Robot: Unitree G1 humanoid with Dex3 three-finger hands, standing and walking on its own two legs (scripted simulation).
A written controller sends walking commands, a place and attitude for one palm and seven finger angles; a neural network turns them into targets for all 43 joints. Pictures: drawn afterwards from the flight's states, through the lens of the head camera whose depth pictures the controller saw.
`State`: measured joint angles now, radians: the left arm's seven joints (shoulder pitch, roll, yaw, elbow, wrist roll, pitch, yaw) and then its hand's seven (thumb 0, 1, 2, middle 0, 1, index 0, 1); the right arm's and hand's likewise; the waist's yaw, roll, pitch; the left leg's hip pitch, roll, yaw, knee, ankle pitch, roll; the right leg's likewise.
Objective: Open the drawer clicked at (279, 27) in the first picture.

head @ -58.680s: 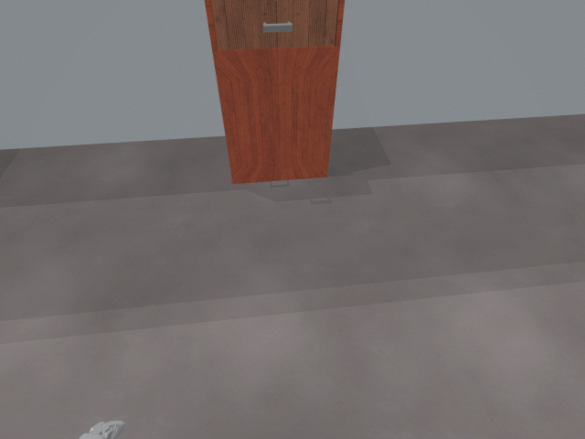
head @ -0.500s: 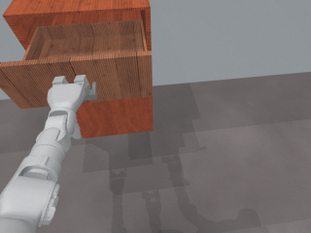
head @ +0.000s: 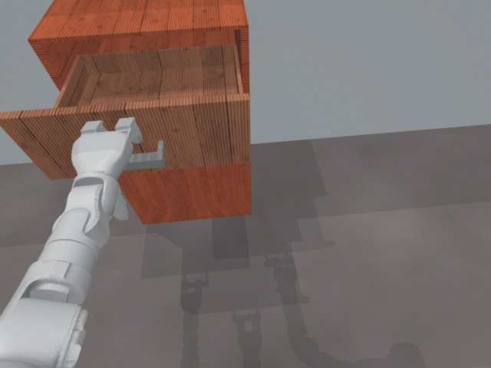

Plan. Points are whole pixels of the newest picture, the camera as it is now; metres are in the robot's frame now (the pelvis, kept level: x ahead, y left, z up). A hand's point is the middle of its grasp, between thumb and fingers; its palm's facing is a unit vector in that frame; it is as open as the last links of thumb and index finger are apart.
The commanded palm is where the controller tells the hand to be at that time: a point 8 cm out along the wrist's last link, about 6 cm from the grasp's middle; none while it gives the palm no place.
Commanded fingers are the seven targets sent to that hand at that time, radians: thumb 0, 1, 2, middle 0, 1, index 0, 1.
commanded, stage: lift the fingers back up to retry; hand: left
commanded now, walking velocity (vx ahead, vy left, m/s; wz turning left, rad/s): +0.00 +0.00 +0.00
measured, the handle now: (137, 154) +0.51 +0.22 +0.03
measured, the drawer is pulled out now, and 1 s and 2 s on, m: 0.26 0.26 0.26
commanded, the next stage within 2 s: re-aim the fingers above the handle in 0.36 s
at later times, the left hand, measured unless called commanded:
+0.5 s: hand (117, 168) +0.43 +0.22 +0.08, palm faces -0.03 -0.02 -1.00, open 13.8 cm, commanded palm +0.41 +0.24 +0.15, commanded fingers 0.00 -0.50 0.30 -0.30 -1.20 -0.30 -1.20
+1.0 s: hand (115, 164) +0.43 +0.23 +0.09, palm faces +0.01 -0.03 -1.00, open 13.8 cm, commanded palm +0.41 +0.24 +0.15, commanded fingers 0.00 -0.50 0.30 -0.30 -1.20 -0.30 -1.20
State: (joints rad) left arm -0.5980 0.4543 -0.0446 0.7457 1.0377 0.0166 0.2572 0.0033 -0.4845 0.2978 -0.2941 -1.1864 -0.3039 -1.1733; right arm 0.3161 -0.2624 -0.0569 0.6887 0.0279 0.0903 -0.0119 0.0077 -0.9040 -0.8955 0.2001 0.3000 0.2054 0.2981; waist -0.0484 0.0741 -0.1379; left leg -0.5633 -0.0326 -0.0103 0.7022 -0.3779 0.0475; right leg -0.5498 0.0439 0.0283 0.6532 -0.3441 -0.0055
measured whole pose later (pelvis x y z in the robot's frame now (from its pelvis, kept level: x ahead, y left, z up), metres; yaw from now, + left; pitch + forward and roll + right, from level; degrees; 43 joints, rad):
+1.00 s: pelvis +0.00 -0.01 +0.01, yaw +0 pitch +12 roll -1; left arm -0.64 0.50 -0.02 0.75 1.03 -0.10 0.17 0.00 -0.48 0.30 -0.32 -1.20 -0.32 -1.20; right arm 0.28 -0.27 -0.05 0.67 0.03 0.09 -0.04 0.01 -0.90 -0.90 0.20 0.30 0.21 0.30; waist -0.04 0.06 -0.10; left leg -0.51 -0.03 -0.01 0.65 -0.35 0.04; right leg -0.50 0.04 0.03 0.62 -0.32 -0.02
